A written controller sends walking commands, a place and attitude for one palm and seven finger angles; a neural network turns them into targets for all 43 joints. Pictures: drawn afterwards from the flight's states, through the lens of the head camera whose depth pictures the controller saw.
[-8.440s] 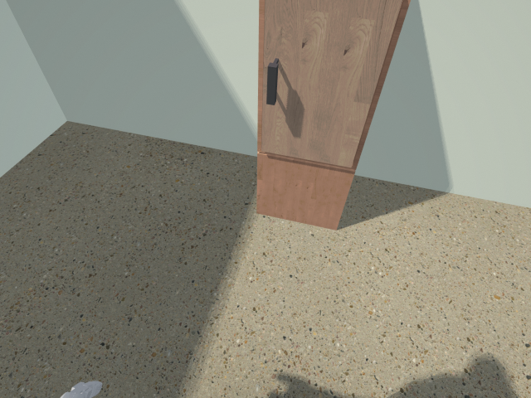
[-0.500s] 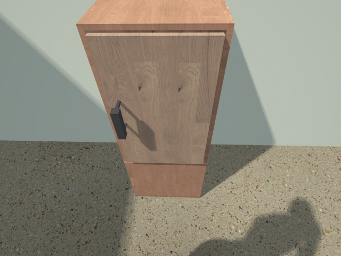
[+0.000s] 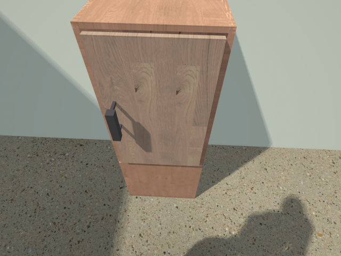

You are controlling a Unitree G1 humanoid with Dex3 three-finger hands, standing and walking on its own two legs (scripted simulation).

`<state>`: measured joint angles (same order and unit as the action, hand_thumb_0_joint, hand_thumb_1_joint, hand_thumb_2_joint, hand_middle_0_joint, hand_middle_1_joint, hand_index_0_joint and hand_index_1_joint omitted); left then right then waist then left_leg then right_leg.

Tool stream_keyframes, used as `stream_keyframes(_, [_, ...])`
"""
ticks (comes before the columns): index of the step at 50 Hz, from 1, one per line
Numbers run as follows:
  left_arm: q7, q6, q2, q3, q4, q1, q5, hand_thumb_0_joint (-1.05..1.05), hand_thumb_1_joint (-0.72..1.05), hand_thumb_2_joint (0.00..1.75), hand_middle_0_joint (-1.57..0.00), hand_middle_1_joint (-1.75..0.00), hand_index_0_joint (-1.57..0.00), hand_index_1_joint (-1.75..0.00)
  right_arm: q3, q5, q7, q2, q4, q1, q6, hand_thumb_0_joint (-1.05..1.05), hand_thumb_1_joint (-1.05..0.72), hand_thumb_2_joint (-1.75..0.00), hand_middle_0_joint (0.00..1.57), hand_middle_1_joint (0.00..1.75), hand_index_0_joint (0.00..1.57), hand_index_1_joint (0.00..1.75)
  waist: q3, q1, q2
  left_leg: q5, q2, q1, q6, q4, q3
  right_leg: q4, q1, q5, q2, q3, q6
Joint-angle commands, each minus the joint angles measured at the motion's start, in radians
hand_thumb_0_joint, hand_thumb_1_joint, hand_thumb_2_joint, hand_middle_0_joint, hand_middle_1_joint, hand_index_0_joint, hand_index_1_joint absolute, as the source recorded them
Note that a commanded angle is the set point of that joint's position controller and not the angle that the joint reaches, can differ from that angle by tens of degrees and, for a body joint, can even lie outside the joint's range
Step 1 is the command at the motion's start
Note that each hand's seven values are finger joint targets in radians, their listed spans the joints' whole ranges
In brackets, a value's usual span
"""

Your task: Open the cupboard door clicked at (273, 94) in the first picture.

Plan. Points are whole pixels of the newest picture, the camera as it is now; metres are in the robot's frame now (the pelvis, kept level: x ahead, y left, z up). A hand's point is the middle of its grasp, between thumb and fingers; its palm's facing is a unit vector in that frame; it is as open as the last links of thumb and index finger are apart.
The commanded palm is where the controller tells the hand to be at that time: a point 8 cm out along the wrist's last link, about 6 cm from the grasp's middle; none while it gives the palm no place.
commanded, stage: raise the hand with hooked fingers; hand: left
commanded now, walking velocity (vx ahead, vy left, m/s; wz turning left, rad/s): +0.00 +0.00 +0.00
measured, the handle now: (115, 121) +0.52 +0.22 -0.03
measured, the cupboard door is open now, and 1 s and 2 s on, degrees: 0 0 0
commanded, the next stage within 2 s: none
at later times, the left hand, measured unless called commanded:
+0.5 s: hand (94, 255) +0.14 +0.19 -0.07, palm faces +0.11 -0.99 -0.03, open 9.0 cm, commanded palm +0.13 +0.24 -0.05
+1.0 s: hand (78, 225) +0.19 +0.23 -0.04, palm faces +0.02 -1.00 -0.06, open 12.1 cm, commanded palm +0.17 +0.29 -0.03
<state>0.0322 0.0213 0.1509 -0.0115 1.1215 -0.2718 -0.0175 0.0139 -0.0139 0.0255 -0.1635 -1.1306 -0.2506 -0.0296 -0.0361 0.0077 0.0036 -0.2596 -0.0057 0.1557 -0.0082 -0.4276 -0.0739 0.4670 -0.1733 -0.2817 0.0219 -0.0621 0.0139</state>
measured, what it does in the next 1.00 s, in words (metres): lowers itself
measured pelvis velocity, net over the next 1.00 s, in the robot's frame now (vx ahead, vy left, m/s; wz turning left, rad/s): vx -0.05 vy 0.01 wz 0.01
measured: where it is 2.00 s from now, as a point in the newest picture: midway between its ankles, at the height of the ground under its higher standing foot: outside the picture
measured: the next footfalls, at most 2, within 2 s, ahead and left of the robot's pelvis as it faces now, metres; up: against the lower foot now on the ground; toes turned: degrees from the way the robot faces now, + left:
none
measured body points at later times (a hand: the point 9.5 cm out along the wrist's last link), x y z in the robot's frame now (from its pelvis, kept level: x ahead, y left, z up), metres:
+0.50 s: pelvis -0.04 -0.02 -0.10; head +0.02 -0.01 +0.35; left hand +0.13 +0.24 -0.07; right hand +0.22 -0.25 -0.13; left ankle -0.02 +0.11 -0.74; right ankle -0.02 -0.11 -0.74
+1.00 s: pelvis -0.05 +0.01 -0.08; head +0.02 +0.02 +0.36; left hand +0.18 +0.29 -0.04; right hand +0.10 -0.26 -0.16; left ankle -0.02 +0.11 -0.74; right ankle -0.02 -0.11 -0.74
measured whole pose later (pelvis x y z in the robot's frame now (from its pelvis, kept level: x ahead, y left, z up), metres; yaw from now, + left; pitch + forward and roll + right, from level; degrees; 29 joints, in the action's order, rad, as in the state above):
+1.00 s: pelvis -0.05 +0.01 -0.08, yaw +1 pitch +14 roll -2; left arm -0.38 0.41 0.30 0.30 0.18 -0.25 0.32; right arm -0.01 0.03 0.07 -0.27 -0.59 -0.29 -0.23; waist 0.12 -0.02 -0.01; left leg -0.49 -0.04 0.87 -0.02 -1.12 -0.01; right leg 1.07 -0.84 -0.48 0.02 -0.10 0.02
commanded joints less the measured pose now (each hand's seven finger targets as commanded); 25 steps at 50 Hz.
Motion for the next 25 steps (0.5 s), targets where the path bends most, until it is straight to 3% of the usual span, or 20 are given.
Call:
stream_keyframes(1, [0.029, 0.244, 0.311, 0.11, -1.547, 0.6, 0.21, 0.0, 0.88, 0.89, -0.2, -0.32, -0.2, -0.32, -0.044, 0.06, 0.041, -0.281, 0.436, -0.014, -0.155, 0.0, -0.9, -0.9, 0.2, 0.3, 0.2, 0.3, 0.465, -0.097, -0.14, 0.353, -0.001, -0.178, -0.021, -0.01, 0.075, 0.022, 0.067, 0.488, 0.048, 0.061, 0.019])
stream_keyframes(2, [0.074, 0.198, 0.251, 0.118, -1.287, 0.151, 0.125, 0.0, 0.85, 0.88, -0.2, -0.33, -0.2, -0.33, -0.028, 0.042, 0.073, -0.197, 0.389, 0.069, -0.243, 0.0, -0.9, -0.9, 0.2, 0.3, 0.2, 0.3, 0.468, 0.011, -0.281, 0.491, -0.037, -0.24, -0.024, -0.006, 0.064, 0.065, 0.014, 0.257, 0.001, 0.043, 0.035])
stream_keyframes(3, [0.105, 0.06, 0.035, -0.001, -1.118, -0.111, 0.151, 0.0, 0.83, 0.87, -0.21, -0.34, -0.21, -0.34, -0.043, 0.061, 0.066, -0.149, 0.389, 0.067, -0.271, 0.0, -0.9, -0.9, 0.2, 0.3, 0.2, 0.3, 0.27, -0.024, -0.233, 0.449, -0.047, -0.101, 0.007, 0.001, 0.083, 0.077, -0.097, 0.093, -0.001, -0.019, 0.017])
stream_keyframes(4, [0.081, 0.058, -0.06, -0.052, -1.128, -0.077, 0.186, 0.0, 0.81, 0.86, -0.21, -0.36, -0.21, -0.36, -0.044, 0.065, 0.06, -0.174, 0.376, 0.029, -0.279, 0.0, -0.9, -0.9, 0.2, 0.3, 0.2, 0.3, 0.126, -0.049, -0.11, 0.356, -0.037, -0.021, -0.001, -0.024, 0.092, 0.059, -0.148, 0.113, -0.006, -0.036, 0.007])
stream_keyframes(5, [0.066, 0.103, -0.005, -0.012, -1.15, -0.008, 0.184, 0.0, 0.78, 0.85, -0.21, -0.37, -0.21, -0.37, -0.062, 0.053, 0.055, -0.204, 0.435, 0.059, -0.295, 0.0, -0.9, -0.9, 0.2, 0.3, 0.2, 0.3, 0.025, -0.069, -0.039, 0.23, -0.019, 0.071, -0.011, -0.076, 0.109, 0.044, -0.215, 0.114, -0.007, -0.043, 0.002])
stream_keyframes(6, [0.043, 0.16, 0.049, 0.059, -1.104, -0.027, 0.179, 0.0, 0.76, 0.84, -0.21, -0.39, -0.21, -0.39, -0.078, 0.033, 0.051, -0.227, 0.452, 0.042, -0.298, 0.0, -0.9, -0.9, 0.2, 0.3, 0.2, 0.3, 0.056, -0.082, 0.089, 0.163, -0.005, 0.136, -0.015, -0.131, 0.106, 0.061, -0.275, 0.088, -0.012, -0.05, -0.001])
stream_keyframes(7, [0.003, 0.219, 0.01, 0.075, -0.992, -0.145, 0.187, 0.0, 0.74, 0.83, -0.21, -0.4, -0.21, -0.4, -0.088, 0.018, 0.047, -0.217, 0.479, 0.053, -0.299, 0.0, -0.9, -0.9, 0.2, 0.3, 0.2, 0.3, 0.042, -0.055, 0.208, 0.111, 0.001, 0.228, -0.012, -0.188, 0.101, 0.106, -0.342, 0.044, -0.016, -0.059, -0.007])
stream_keyframes(8, [-0.051, 0.282, -0.003, 0.094, -0.909, -0.263, 0.193, 0.0, 0.71, 0.82, -0.21, -0.42, -0.21, -0.42, -0.096, 0.022, 0.031, -0.21, 0.516, 0.072, -0.302, 0.0, -0.9, -0.9, 0.2, 0.3, 0.2, 0.3, 0.043, -0.006, 0.194, 0.09, 0.015, 0.299, -0.001, -0.234, 0.092, 0.157, -0.36, 0.031, -0.013, -0.051, 0.001])
stream_keyframes(9, [-0.112, 0.358, -0.016, 0.11, -0.881, -0.326, 0.211, 0.0, 0.69, 0.81, -0.22, -0.43, -0.22, -0.43, -0.099, 0.016, 0.017, -0.2, 0.544, 0.09, -0.302, 0.0, -0.9, -0.9, 0.2, 0.3, 0.2, 0.3, 0.083, 0.023, 0.24, 0.072, 0.021, 0.371, 0.007, -0.289, 0.08, 0.224, -0.391, 0.029, -0.016, -0.044, 0.003])
stream_keyframes(11, [-0.247, 0.524, 0.011, 0.16, -0.908, -0.378, 0.25, 0.0, 0.64, 0.79, -0.22, -0.47, -0.22, -0.47, -0.117, 0.014, -0.01, -0.197, 0.603, 0.128, -0.301, 0.0, -0.9, -0.9, 0.2, 0.3, 0.2, 0.3, 0.172, 0.061, 0.199, 0.058, 0.034, 0.498, 0.018, -0.403, 0.058, 0.347, -0.41, 0.075, -0.011, -0.007, 0.012])
stream_keyframes(12, [-0.313, 0.598, 0.052, 0.191, -0.915, -0.344, 0.259, 0.0, 0.62, 0.78, -0.22, -0.48, -0.22, -0.48, -0.119, 0.015, -0.021, -0.2, 0.629, 0.143, -0.302, 0.0, -0.9, -0.9, 0.2, 0.3, 0.2, 0.3, 0.2, 0.058, 0.141, 0.039, 0.041, 0.556, 0.021, -0.46, 0.052, 0.395, -0.429, 0.089, -0.002, 0.022, 0.014])
stream_keyframes(13, [-0.375, 0.658, 0.14, 0.269, -0.892, -0.311, 0.259, 0.0, 0.6, 0.77, -0.22, -0.5, -0.22, -0.5, -0.129, 0.019, -0.032, -0.207, 0.638, 0.137, -0.296, 0.0, -0.9, -0.9, 0.2, 0.3, 0.2, 0.3, 0.217, 0.063, 0.066, 0.044, 0.042, 0.596, 0.028, -0.52, 0.056, 0.446, -0.441, 0.116, 0.009, 0.064, 0.024])
stream_keyframes(15, [-0.428, 0.654, 0.165, 0.308, -0.959, -0.303, 0.291, 0.0, 0.55, 0.75, -0.22, -0.53, -0.22, -0.53, -0.129, 0.03, -0.029, -0.207, 0.718, 0.165, -0.275, 0.0, -0.9, -0.9, 0.2, 0.3, 0.2, 0.3, 0.33, 0.081, 0.057, 0.021, 0.05, 0.659, 0.01, -0.577, 0.027, 0.478, -0.421, 0.079, 0.016, 0.119, 0.016])
stream_keyframes(17, [-0.431, 0.6, 0.176, 0.317, -1.101, -0.203, 0.336, 0.0, 0.5, 0.73, -0.23, -0.55, -0.23, -0.55, -0.123, 0.04, -0.015, -0.2, 0.78, 0.176, -0.256, 0.0, -0.9, -0.9, 0.2, 0.3, 0.2, 0.3, 0.391, 0.07, 0.02, -0.019, 0.054, 0.684, 0.002, -0.609, 0.023, 0.461, -0.412, 0.011, 0.022, 0.166, 0.0])
stream_keyframes(18, [-0.419, 0.579, 0.193, 0.323, -1.161, -0.151, 0.353, 0.0, 0.48, 0.72, -0.23, -0.57, -0.23, -0.57, -0.117, 0.043, -0.009, -0.193, 0.79, 0.168, -0.245, 0.0, -0.9, -0.9, 0.2, 0.3, 0.2, 0.3, 0.383, 0.058, 0.002, -0.073, 0.054, 0.722, 0.002, -0.634, 0.025, 0.426, -0.427, -0.095, 0.029, 0.22, -0.009])
stream_keyframes(20, [-0.381, 0.567, 0.196, 0.318, -1.279, -0.089, 0.342, 0.0, 0.43, 0.7, -0.23, -0.6, -0.23, -0.6, -0.116, 0.045, 0.007, -0.184, 0.791, 0.12, -0.234, 0.0, -0.9, -0.9, 0.2, 0.3, 0.2, 0.3, 0.386, 0.02, -0.03, -0.05, 0.025, 0.673, -0.013, -0.646, 0.048, 0.432, -0.474, -0.084, 0.009, 0.184, -0.006])
stream_keyframes(22, [-0.356, 0.579, 0.199, 0.291, -1.386, -0.023, 0.32, 0.0, 0.39, 0.68, -0.24, -0.63, -0.24, -0.63, -0.108, 0.038, 0.023, -0.179, 0.771, 0.085, -0.23, 0.0, -0.9, -0.9, 0.2, 0.3, 0.2, 0.3, 0.419, -0.016, -0.069, 0.019, 0.007, 0.631, -0.022, -0.663, 0.065, 0.469, -0.495, 0.042, -0.004, 0.152, -0.005])
stream_keyframes(23, [-0.362, 0.581, 0.195, 0.256, -1.419, 0.035, 0.317, 0.0, 0.36, 0.67, -0.24, -0.64, -0.24, -0.64, -0.098, 0.031, 0.029, -0.187, 0.763, 0.069, -0.229, 0.0, -0.9, -0.9, 0.2, 0.3, 0.2, 0.3, 0.403, -0.05, -0.034, 0.019, 0.0, 0.637, -0.027, -0.678, 0.081, 0.489, -0.531, 0.056, -0.017, 0.135, -0.007])
stream_keyframes(25, [-0.379, 0.572, 0.192, 0.243, -1.37, 0.029, 0.309, 0.0, 0.32, 0.65, -0.24, -0.68, -0.24, -0.68, -0.091, 0.032, 0.04, -0.187, 0.73, 0.064, -0.235, 0.0, -0.9, -0.9, 0.2, 0.3, 0.2, 0.3, 0.381, -0.059, -0.06, 0.011, -0.006, 0.646, -0.027, -0.682, 0.089, 0.49, -0.563, 0.035, -0.023, 0.116, -0.002])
